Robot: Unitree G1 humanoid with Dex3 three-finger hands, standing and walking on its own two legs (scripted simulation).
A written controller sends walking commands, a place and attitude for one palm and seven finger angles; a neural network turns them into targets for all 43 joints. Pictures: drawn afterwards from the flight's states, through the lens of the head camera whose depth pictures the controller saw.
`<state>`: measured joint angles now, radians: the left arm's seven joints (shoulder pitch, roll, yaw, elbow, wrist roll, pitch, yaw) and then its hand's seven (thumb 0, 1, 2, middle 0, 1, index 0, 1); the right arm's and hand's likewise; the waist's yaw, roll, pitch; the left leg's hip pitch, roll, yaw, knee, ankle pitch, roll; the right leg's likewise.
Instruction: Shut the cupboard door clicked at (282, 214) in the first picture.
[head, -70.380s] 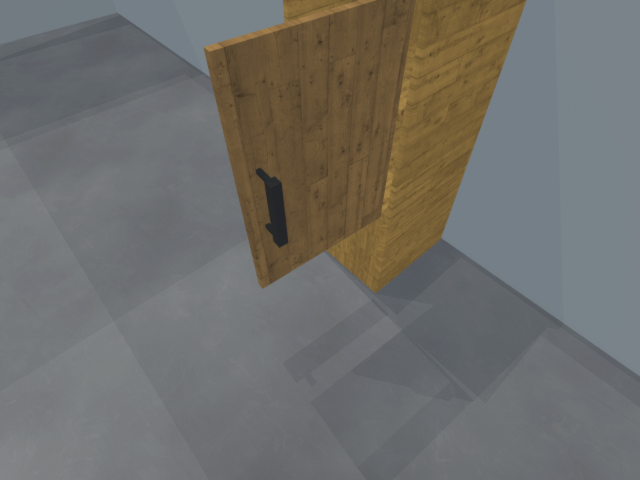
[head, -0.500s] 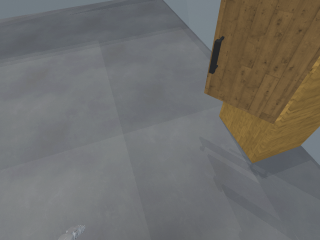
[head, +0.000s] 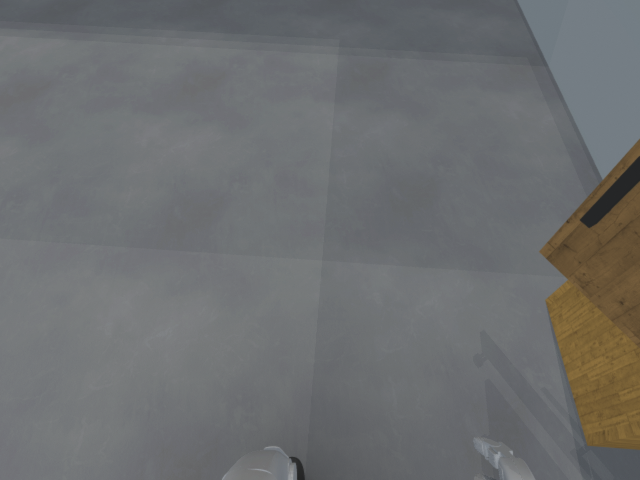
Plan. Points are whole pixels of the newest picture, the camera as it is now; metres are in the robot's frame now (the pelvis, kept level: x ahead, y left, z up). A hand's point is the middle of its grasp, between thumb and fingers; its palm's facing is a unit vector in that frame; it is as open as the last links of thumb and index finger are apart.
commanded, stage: turn to face it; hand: left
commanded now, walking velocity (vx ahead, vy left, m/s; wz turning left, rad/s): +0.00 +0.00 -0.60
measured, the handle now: (623, 189) +0.62 -0.48 -0.04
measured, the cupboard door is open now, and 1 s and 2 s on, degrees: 34 34 34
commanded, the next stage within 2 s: take the last steps up to it in 1.50 s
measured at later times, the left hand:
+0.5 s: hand (229, 451) +0.16 +0.15 -0.15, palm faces -0.20 -0.94 -0.28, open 7.4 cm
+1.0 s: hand (237, 368) +0.27 +0.16 -0.15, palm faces -0.49 -0.85 -0.20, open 7.4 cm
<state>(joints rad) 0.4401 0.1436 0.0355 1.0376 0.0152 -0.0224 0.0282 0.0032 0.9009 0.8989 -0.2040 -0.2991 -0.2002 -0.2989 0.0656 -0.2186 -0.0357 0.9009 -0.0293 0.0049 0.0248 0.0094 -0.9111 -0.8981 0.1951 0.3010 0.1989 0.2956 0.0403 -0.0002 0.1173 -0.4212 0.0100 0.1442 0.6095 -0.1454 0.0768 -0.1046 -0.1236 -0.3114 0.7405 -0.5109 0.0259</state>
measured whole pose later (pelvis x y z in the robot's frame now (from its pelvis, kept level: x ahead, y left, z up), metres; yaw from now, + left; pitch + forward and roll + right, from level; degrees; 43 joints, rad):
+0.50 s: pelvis +0.05 -0.04 +0.01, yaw -17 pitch +0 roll +1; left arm 0.24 0.18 0.07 0.92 0.03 0.03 0.01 0.00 0.91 0.90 -0.20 -0.30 -0.20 -0.30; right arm 0.14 -0.26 -0.08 0.96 -0.01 0.07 -0.03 0.00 -0.91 -0.90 0.20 0.30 0.20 0.30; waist 0.03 0.05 0.09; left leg -0.42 0.08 0.12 1.04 -0.52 -0.04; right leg -0.34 0.01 -0.06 0.65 -0.31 -0.05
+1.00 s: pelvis +0.08 +0.02 +0.02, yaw -34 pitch +0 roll -3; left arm 0.18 0.28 0.10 0.90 0.02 0.08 -0.02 0.00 0.90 0.90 -0.20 -0.30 -0.20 -0.30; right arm 0.20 -0.17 -0.01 0.89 -0.02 0.02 -0.03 0.01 -0.91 -0.90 0.20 0.30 0.21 0.30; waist 0.02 -0.04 0.07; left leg -0.24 0.06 0.07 0.51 -0.27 0.03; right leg -0.50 0.06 0.04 1.08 -0.44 0.05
